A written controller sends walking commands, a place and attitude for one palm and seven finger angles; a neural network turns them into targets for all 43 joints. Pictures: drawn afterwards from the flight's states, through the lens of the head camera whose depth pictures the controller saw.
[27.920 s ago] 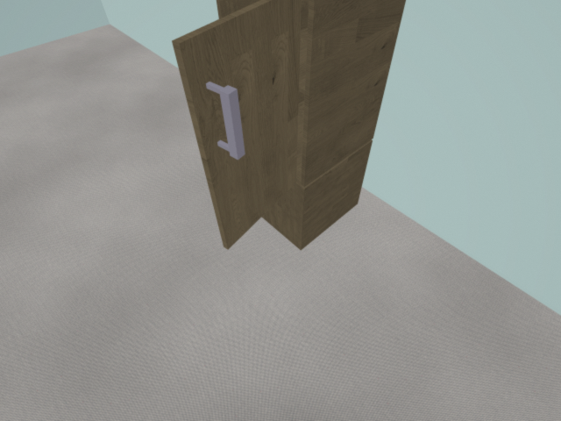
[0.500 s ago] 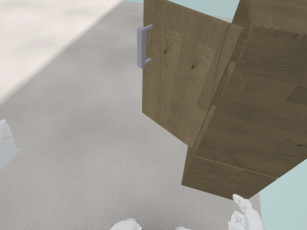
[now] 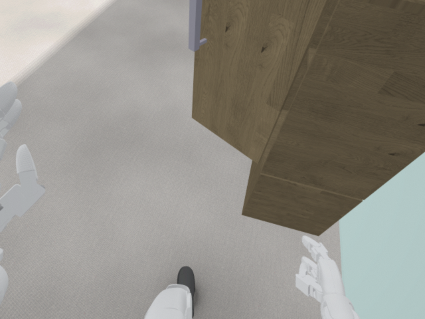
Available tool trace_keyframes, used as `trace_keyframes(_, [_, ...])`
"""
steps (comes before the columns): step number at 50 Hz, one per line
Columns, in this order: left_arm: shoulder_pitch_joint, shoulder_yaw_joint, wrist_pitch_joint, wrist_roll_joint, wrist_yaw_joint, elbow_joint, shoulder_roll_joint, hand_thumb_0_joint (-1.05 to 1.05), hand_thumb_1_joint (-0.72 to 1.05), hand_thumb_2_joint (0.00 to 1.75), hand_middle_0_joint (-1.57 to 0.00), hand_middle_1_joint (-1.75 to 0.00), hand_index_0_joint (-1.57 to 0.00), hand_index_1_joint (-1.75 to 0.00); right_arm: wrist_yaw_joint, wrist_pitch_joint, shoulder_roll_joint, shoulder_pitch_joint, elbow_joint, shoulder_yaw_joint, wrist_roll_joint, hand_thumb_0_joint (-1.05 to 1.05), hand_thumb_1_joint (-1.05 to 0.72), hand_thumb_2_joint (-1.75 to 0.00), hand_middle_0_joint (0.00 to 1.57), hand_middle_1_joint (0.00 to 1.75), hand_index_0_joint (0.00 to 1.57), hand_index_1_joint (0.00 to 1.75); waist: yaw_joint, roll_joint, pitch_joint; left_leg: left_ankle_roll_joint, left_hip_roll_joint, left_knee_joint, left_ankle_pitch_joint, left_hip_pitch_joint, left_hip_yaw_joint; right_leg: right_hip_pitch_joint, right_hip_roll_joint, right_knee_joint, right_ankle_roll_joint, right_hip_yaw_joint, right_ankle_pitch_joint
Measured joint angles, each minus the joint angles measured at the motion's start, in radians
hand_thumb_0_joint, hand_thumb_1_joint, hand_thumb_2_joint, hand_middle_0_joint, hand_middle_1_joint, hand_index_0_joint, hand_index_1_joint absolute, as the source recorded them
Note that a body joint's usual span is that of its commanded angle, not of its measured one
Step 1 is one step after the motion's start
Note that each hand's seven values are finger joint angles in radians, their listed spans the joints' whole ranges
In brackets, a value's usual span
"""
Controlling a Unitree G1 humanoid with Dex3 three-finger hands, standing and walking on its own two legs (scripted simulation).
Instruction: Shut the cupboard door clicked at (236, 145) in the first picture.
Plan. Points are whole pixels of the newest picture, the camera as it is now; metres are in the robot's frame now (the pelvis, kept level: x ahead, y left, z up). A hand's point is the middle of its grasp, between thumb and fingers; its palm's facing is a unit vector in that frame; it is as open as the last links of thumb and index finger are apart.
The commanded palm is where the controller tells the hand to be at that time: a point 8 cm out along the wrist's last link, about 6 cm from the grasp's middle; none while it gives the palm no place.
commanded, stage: stop stepping back and stand still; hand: left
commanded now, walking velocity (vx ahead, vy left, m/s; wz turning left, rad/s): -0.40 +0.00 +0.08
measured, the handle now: (200, 20) +0.83 +0.15 +0.11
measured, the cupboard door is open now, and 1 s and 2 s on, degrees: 64 64 64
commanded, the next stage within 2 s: let the arm hang, fingers relaxed in 1.08 s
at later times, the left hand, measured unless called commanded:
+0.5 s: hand out of the picture +0.17 +0.27 +0.20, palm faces +0.10 -0.92 -0.37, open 7.5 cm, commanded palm +0.11 +0.35 +0.20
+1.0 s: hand out of the picture +0.16 +0.35 +0.20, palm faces +0.34 -0.84 -0.42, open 7.5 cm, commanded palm +0.08 +0.41 +0.20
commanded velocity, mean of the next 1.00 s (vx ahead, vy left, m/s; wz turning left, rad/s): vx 0.14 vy -0.12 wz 0.00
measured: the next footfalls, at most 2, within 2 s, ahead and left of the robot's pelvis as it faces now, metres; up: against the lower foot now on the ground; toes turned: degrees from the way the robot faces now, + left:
left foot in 0.28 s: +0.11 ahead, +0.11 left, +0.00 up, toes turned -4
right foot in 0.66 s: -0.14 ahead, +0.01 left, +0.00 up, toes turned -11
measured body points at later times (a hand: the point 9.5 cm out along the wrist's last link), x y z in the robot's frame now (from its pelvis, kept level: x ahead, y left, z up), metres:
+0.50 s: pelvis -0.07 +0.07 +0.03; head -0.04 +0.14 +0.48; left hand +0.16 +0.32 +0.22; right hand +0.02 -0.16 -0.03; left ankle +0.06 +0.11 -0.71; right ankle -0.11 -0.04 -0.65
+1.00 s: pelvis -0.08 +0.12 +0.01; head -0.05 +0.16 +0.45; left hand +0.13 +0.40 +0.22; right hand +0.08 -0.12 -0.06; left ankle -0.02 +0.27 -0.71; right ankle -0.12 +0.02 -0.69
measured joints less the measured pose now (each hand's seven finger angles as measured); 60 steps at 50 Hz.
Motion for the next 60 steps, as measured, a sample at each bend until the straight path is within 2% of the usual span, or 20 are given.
trace_keyframes(5, [0.105,0.076,-0.025,-0.016,-0.025,-0.081,0.104,0.02,0.88,0.89,-0.22,-0.3,-0.22,-0.3,-0.015,0.043,0.011,0.1,-0.016,0.004,0.009,0.01,-0.9,-0.9,0.21,0.3,0.2,0.3,-0.069,-0.059,-0.048,0.004,-0.044,0.081,-0.071,0.034,-0.052,-0.005,-0.021,0.162,-0.006,0.016,-0.073])
trace_keyframes(7, [0.127,0.102,-0.02,-0.019,-0.021,-0.063,0.129,0.01,0.88,0.89,-0.22,-0.3,-0.22,-0.3,-0.026,0.058,-0.01,0.156,-0.024,-0.004,0.005,0.01,-0.9,-0.9,0.21,0.3,0.2,0.3,-0.097,-0.061,-0.088,-0.038,-0.069,0.167,-0.218,0.01,-0.074,0.003,-0.039,0.183,-0.026,-0.005,-0.097])
trace_keyframes(9, [0.142,0.113,-0.007,-0.017,-0.006,-0.032,0.127,0.01,0.88,0.89,-0.22,-0.3,-0.22,-0.3,-0.035,0.074,-0.043,0.208,-0.006,-0.013,0.002,0.01,-0.9,-0.9,0.21,0.3,0.2,0.3,-0.08,-0.06,-0.139,-0.083,-0.093,0.378,-0.392,-0.023,-0.116,0.001,-0.068,0.21,-0.036,-0.002,-0.116])
trace_keyframes(12, [0.124,0.116,0.012,-0.007,0.019,0.038,0.076,0.01,0.88,0.89,-0.22,-0.3,-0.22,-0.3,-0.044,0.093,-0.086,0.283,0.045,-0.028,0.007,0.01,-0.9,-0.9,0.21,0.3,0.2,0.3,-0.033,-0.066,-0.235,-0.084,-0.103,0.612,-0.475,0.034,-0.147,-0.013,-0.127,0.224,-0.025,0.015,-0.122])
trace_keyframes(14, [0.019,0.098,0.032,0.0,0.037,0.112,0.035,0.01,0.88,0.89,-0.22,-0.3,-0.22,-0.3,-0.046,0.088,-0.112,0.312,0.053,-0.034,0.015,0.01,-0.9,-0.9,0.2,0.3,0.2,0.3,-0.038,-0.059,-0.244,-0.063,-0.099,0.516,-0.511,0.116,-0.157,-0.046,-0.147,0.263,-0.001,-0.008,-0.126])
trace_keyframes(17, [-0.188,0.069,0.087,-0.006,0.062,0.242,-0.025,0.01,0.88,0.9,-0.21,-0.3,-0.21,-0.3,-0.042,0.062,-0.088,0.252,0.079,-0.03,0.02,0.01,-0.91,-0.9,0.2,0.3,0.19,0.3,-0.073,-0.1,-0.122,0.025,-0.147,0.486,-0.476,0.105,-0.143,-0.145,-0.146,0.414,-0.02,0.049,-0.128])
trace_keyframes(20, [-0.169,0.056,0.129,-0.018,0.057,0.197,-0.044,0.01,0.89,0.9,-0.2,-0.3,-0.2,-0.3,0.001,0.02,-0.019,0.195,0.048,-0.003,0.001,0.02,-0.91,-0.9,0.2,0.3,0.19,0.3,-0.122,-0.124,-0.017,-0.017,-0.138,0.327,-0.355,0.142,-0.132,-0.284,-0.066,0.542,-0.036,0.093,-0.094])
trace_keyframes(23, [0.071,0.032,0.117,-0.018,0.02,-0.016,-0.015,0.02,0.89,0.9,-0.2,-0.3,-0.2,-0.3,0.053,0.001,0.051,0.202,-0.004,0.024,-0.015,0.02,-0.91,-0.9,0.2,0.3,0.2,0.3,-0.149,-0.139,-0.004,-0.062,-0.119,0.127,-0.322,0.194,-0.127,-0.379,-0.001,0.571,-0.038,0.043,-0.047])
trace_keyframes(28, [0.427,0.07,0.072,-0.009,0.0,-0.241,0.157,0.02,0.88,0.89,-0.21,-0.3,-0.21,-0.3,0.047,0.036,0.067,0.265,-0.037,0.034,-0.037,0.01,-0.9,-0.9,0.21,0.3,0.2,0.3,-0.111,-0.081,-0.089,-0.061,-0.099,-0.075,-0.305,0.229,-0.139,-0.292,0.048,0.375,-0.055,-0.113,-0.047])
trace_keyframes(31, [0.406,0.133,0.087,-0.016,0.015,-0.168,0.24,0.01,0.88,0.89,-0.22,-0.3,-0.22,-0.3,0.01,0.07,0.035,0.252,-0.009,0.019,-0.033,0.01,-0.9,-0.9,0.21,0.3,0.2,0.3,-0.08,-0.046,-0.137,-0.102,-0.134,-0.03,-0.353,0.177,-0.119,-0.127,0.033,0.119,-0.097,-0.142,-0.107])
trace_keyframes(32, [0.378,0.162,0.097,-0.017,0.027,-0.128,0.258,0.01,0.88,0.89,-0.22,-0.3,-0.22,-0.3,0.004,0.081,0.024,0.239,-0.011,0.017,-0.023,0.01,-0.9,-0.9,0.21,0.3,0.2,0.3,-0.063,-0.072,-0.149,-0.11,-0.168,0.099,-0.427,0.103,-0.086,-0.089,-0.008,0.035,-0.133,-0.096,-0.11])
trace_keyframes(34, [0.276,0.161,0.11,-0.019,0.035,-0.019,0.196,0.01,0.88,0.89,-0.22,-0.3,-0.22,-0.3,-0.002,0.1,-0.025,0.184,0.015,0.007,-0.011,0.01,-0.9,-0.9,0.21,0.3,0.2,0.3,-0.021,-0.039,-0.143,-0.096,-0.162,0.454,-0.494,-0.034,-0.111,-0.115,-0.043,0.019,-0.133,-0.067,0.071])
trace_keyframes(36, [0.181,0.14,0.128,-0.024,0.049,0.106,0.113,0.01,0.88,0.89,-0.22,-0.3,-0.22,-0.3,-0.001,0.117,-0.048,0.167,0.056,0.003,-0.005,0.01,-0.9,-0.9,0.21,0.3,0.2,0.3,-0.02,-0.014,-0.146,-0.084,-0.126,0.615,-0.499,-0.046,-0.137,-0.12,-0.053,0.09,-0.094,-0.072,0.074])
trace_keyframes(40, [0.061,0.06,0.182,-0.009,0.081,0.256,-0.046,0.01,0.89,0.9,-0.21,-0.3,-0.21,-0.3,-0.019,0.113,-0.056,0.237,0.056,-0.002,0.005,0.01,-0.9,-0.9,0.21,0.3,0.2,0.3,-0.031,-0.062,-0.199,-0.056,-0.059,0.535,-0.495,0.073,-0.127,-0.079,-0.115,0.134,-0.053,-0.102,-0.013])
trace_keyframes(43, [0.033,-0.05,0.201,0.007,0.088,0.195,-0.157,0.02,0.89,0.9,-0.2,-0.3,-0.2,-0.3,-0.036,0.082,-0.088,0.25,0.044,-0.008,0.001,0.01,-0.9,-0.9,0.21,0.3,0.2,0.3,-0.04,-0.073,-0.172,-0.044,-0.03,0.337,-0.453,0.208,-0.113,-0.076,-0.143,0.214,-0.027,-0.14,-0.073])
trace_keyframes(44, [0.033,-0.076,0.199,0.008,0.085,0.152,-0.168,0.02,0.89,0.9,-0.2,-0.3,-0.2,-0.3,-0.039,0.07,-0.089,0.232,0.042,-0.013,0.0,0.01,-0.9,-0.9,0.21,0.3,0.2,0.3,-0.046,-0.09,-0.148,-0.069,-0.041,0.322,-0.451,0.217,-0.106,-0.099,-0.164,0.274,-0.024,-0.137,-0.101])
trace_keyframes(49, [0.07,0.004,0.14,0.003,0.056,-0.04,0.017,0.02,0.89,0.9,-0.21,-0.3,-0.21,-0.3,-0.016,0.025,0.002,0.122,-0.024,-0.007,-0.016,0.01,-0.91,-0.9,0.2,0.3,0.2,0.3,-0.077,-0.149,-0.001,-0.089,-0.052,0.288,-0.428,0.232,-0.081,-0.302,-0.107,0.547,-0.028,-0.007,-0.119])
trace_keyframes(53, [0.146,0.177,0.078,-0.015,0.049,-0.107,0.165,0.02,0.88,0.89,-0.21,-0.3,-0.21,-0.3,0.025,0.019,0.033,0.114,-0.071,0.01,-0.011,0.01,-0.9,-0.9,0.2,0.3,0.2,0.3,-0.074,-0.091,0.028,-0.105,-0.017,0.225,-0.387,0.24,-0.092,-0.345,-0.077,0.358,-0.014,-0.033,0.012])
trace_keyframes(56, [0.217,0.22,0.054,-0.016,0.04,-0.059,0.177,0.02,0.89,0.89,-0.21,-0.3,-0.21,-0.3,0.042,0.034,0.016,0.13,-0.081,0.013,0.003,0.01,-0.9,-0.9,0.21,0.3,0.2,0.3,-0.063,-0.019,0.007,-0.115,0.005,0.262,-0.416,0.226,-0.093,-0.314,-0.069,0.22,-0.032,-0.054,0.147])
trace_keyframes(60, [0.212,0.094,0.083,0.014,0.022,0.121,0.086,0.01,0.89,0.9,-0.21,-0.3,-0.21,-0.3,0.044,0.052,-0.027,0.156,0.002,-0.01,0.012,0.01,-0.9,-0.9,0.21,0.3,0.2,0.3,-0.057,0.038,-0.067,-0.078,-0.05,0.449,-0.605,0.168,-0.123,-0.305,-0.084,0.207,-0.067,-0.06,0.124])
